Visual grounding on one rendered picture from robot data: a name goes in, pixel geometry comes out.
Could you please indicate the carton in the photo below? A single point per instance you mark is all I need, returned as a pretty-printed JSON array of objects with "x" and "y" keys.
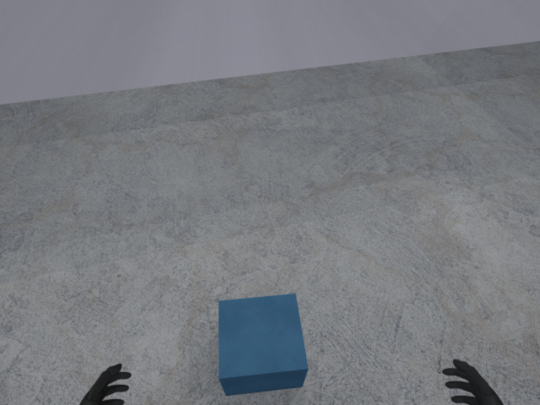
[{"x": 261, "y": 345}]

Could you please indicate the robot right hand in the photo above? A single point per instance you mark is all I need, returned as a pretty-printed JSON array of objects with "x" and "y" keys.
[{"x": 477, "y": 385}]

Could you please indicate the robot left hand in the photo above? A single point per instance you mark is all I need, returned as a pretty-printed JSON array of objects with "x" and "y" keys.
[{"x": 100, "y": 388}]

